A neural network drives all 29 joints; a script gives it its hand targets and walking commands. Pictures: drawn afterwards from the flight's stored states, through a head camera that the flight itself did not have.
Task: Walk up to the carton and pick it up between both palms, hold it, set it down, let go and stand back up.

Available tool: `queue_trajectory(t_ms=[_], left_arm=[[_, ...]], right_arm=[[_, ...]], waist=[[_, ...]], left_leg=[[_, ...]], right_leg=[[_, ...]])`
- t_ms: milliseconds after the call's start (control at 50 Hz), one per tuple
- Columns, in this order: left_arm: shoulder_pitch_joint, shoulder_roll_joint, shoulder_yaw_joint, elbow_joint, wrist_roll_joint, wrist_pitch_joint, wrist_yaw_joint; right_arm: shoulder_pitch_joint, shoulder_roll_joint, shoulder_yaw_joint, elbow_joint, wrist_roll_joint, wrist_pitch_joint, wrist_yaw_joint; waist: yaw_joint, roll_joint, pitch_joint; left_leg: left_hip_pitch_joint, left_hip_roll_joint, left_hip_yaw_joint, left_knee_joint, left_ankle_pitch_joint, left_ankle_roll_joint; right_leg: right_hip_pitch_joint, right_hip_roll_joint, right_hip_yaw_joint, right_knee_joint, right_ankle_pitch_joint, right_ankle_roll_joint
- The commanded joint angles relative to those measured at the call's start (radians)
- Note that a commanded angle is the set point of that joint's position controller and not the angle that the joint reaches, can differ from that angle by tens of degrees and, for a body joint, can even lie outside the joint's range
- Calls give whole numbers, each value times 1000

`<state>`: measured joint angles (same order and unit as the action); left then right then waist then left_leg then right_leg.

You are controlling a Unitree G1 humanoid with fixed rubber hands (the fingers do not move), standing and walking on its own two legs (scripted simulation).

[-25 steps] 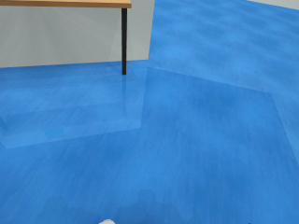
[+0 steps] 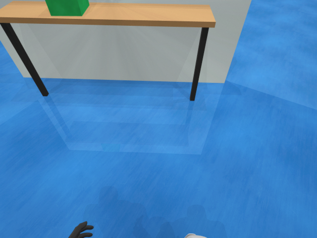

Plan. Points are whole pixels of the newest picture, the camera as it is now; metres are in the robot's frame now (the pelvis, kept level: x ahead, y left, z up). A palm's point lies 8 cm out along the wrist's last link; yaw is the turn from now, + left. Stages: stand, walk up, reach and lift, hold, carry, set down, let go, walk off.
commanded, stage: walk up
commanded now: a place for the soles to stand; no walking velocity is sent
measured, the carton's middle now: out of the picture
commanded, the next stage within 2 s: none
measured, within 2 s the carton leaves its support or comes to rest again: neither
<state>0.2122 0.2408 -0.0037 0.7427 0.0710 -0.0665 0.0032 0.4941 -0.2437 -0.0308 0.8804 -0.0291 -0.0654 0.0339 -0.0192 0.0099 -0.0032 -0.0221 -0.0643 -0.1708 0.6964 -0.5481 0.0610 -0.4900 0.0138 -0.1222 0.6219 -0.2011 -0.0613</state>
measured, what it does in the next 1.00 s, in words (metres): walks ahead, turning left: left foot, then right foot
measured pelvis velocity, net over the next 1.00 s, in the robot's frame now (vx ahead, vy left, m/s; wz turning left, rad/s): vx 0.57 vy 0.11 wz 0.31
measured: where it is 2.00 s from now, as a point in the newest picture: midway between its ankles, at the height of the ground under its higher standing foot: (116, 136)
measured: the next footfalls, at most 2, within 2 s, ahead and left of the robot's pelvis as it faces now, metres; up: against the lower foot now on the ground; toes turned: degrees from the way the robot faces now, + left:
left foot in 0.44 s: +0.43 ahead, +0.18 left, +0.00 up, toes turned +19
right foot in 0.98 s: +0.74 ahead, +0.05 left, +0.00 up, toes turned +13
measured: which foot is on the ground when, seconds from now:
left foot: up 0.00-0.42, down 0.44-1.00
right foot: down 0.00-0.48, up 0.50-0.96, down 0.98-1.00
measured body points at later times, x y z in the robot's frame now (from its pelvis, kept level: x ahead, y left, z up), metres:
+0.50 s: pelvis +0.30 +0.07 -0.01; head +0.33 +0.10 +0.44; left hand +0.18 +0.28 -0.15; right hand +0.48 -0.11 -0.13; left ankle +0.40 +0.17 -0.71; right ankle +0.12 -0.09 -0.68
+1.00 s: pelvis +0.57 +0.11 +0.00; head +0.58 +0.11 +0.45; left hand +0.60 +0.36 -0.12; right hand +0.59 -0.14 -0.13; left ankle +0.40 +0.17 -0.71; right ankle +0.70 +0.05 -0.71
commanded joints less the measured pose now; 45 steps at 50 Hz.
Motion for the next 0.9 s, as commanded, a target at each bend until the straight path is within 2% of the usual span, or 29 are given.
queue_trajectory(t_ms=[0,20,40,60,80,120,140,200,240,280,320,360,380,400,420,440,460,480,500,520,540,560,580,600,680,740,820,840,880], left_arm=[[220,184,77,-33,-42,-12,46],[208,147,59,-27,-40,-26,41],[198,135,50,-13,-30,-42,36],[188,109,41,6,-26,-54,29],[193,79,37,24,-25,-62,21],[226,45,29,46,-25,-73,12],[230,43,29,49,-28,-74,11],[238,52,30,52,-28,-68,9],[251,70,35,58,-26,-64,8],[292,103,40,73,-20,-58,11],[333,128,44,86,-16,-43,17],[345,151,50,92,-14,-24,20],[349,158,52,92,-12,-11,20],[355,168,51,86,-9,4,19],[397,153,42,71,-9,16,15],[455,101,22,45,-17,24,9],[484,76,18,4,-50,31,-1],[362,139,35,-28,-51,31,-5],[252,134,37,-65,-43,19,-15],[215,96,32,-78,-47,9,-21],[215,69,23,-81,-47,3,-22],[242,51,20,-76,-44,2,-24],[269,43,21,-60,-38,3,-27],[288,37,27,-42,-31,7,-32],[245,30,29,-28,-18,29,-46],[123,50,22,-43,-16,32,-43],[-11,53,15,-65,-12,21,-34],[-17,54,15,-67,-11,17,-30],[24,57,22,-62,-8,7,-22]], right_arm=[[84,-165,-37,-89,-12,16,-18],[-20,-155,-36,-104,-15,13,-8],[-60,-112,-30,-108,-16,13,1],[-62,-75,-22,-105,-18,17,10],[-54,-46,-15,-101,-23,21,18],[-51,-5,-4,-91,-24,27,27],[-73,9,1,-95,-25,29,29],[-194,23,20,-121,-23,35,32],[-270,20,29,-129,-23,33,38],[-320,4,29,-128,-33,29,44],[-343,-16,20,-118,-45,27,42],[-299,-38,6,-103,-58,24,33],[-242,-48,-3,-89,-63,21,24],[-154,-63,-13,-64,-67,17,12],[-28,-105,-34,-39,-70,14,-4],[82,-183,-62,-41,-53,14,-18],[94,-237,-75,-67,-13,18,-36],[62,-217,-76,-80,36,24,-55],[41,-194,-69,-89,47,25,-70],[11,-172,-61,-87,32,22,-78],[-28,-142,-49,-96,19,14,-76],[-69,-108,-36,-101,14,2,-64],[-86,-65,-29,-97,10,-9,-50],[-81,-38,-24,-95,8,-18,-41],[-56,-66,-39,-89,12,-34,-30],[-21,-65,-38,-87,10,-36,-22],[68,-91,-32,-63,-8,-37,-19],[78,-106,-33,-61,-14,-37,-20],[70,-129,-31,-62,-23,-31,-22]], waist=[[74,-73,-50],[80,4,17],[70,8,50],[47,-18,73],[29,-50,78],[10,-78,82],[3,-98,88],[8,-129,148],[23,-138,177],[41,-139,170],[45,-119,172],[19,-104,148],[-10,-85,109],[-50,-37,38],[-90,31,-91],[-120,157,-240],[-130,206,-306],[-137,63,-272],[-128,12,-178],[-96,-4,-91],[-58,3,-5],[-23,30,39],[5,38,54],[23,44,57],[46,80,102],[17,114,158],[-42,106,169],[-46,106,157],[-26,97,120]], left_leg=[[-729,79,31,670,145,-69],[-708,103,14,619,226,-63],[-674,130,9,572,262,-60],[-629,147,7,543,301,-55],[-605,142,23,536,333,-57],[-600,121,67,520,401,-63],[-618,119,97,488,430,-70],[-654,125,179,284,517,-78],[-592,130,223,112,601,-61],[-522,115,256,3,644,-38],[-487,97,274,-48,608,-13],[-426,84,273,-93,523,12],[-359,56,285,-109,464,27],[-238,31,276,-151,425,45],[-11,46,192,-99,380,73],[201,219,-117,-73,238,139],[391,418,-593,-237,179,282],[339,430,-712,-367,67,296],[226,401,-604,-398,172,226],[108,383,-461,-380,345,171],[-32,367,-331,-374,476,139],[-138,336,-223,-388,538,123],[-196,290,-139,-393,558,99],[-234,261,-94,-402,561,77],[-286,199,4,-484,419,34],[-284,181,28,-518,258,23],[-188,210,32,-465,318,36],[-161,230,34,-442,366,49],[-126,248,38,-374,435,72]], right_leg=[[622,-516,912,-485,-557,-53],[518,-450,681,-464,-395,-12],[431,-421,498,-439,-248,-2],[362,-375,343,-417,-124,13],[330,-337,239,-406,-22,21],[309,-297,99,-379,218,36],[311,-290,46,-379,293,22],[297,-269,-63,-409,328,4],[290,-252,-124,-427,297,3],[329,-269,-135,-430,255,-6],[385,-309,-126,-420,232,-16],[447,-329,-128,-331,245,-34],[477,-317,-135,-222,283,-49],[475,-289,-163,-42,303,-56],[380,-231,-171,194,213,-45],[212,-153,-139,466,-18,-18],[-90,-18,-47,727,-361,37],[-174,-38,79,801,-317,41],[-169,-73,144,800,-259,24],[-152,-95,165,773,-210,18],[-117,-118,178,706,-180,21],[-68,-132,186,651,-166,27],[-20,-132,189,603,-150,27],[11,-120,181,564,-126,30],[-40,-110,125,449,39,65],[-82,-120,102,262,145,81],[-53,-88,68,55,195,63],[-28,-78,61,30,180,52],[56,-58,50,-7,109,29]])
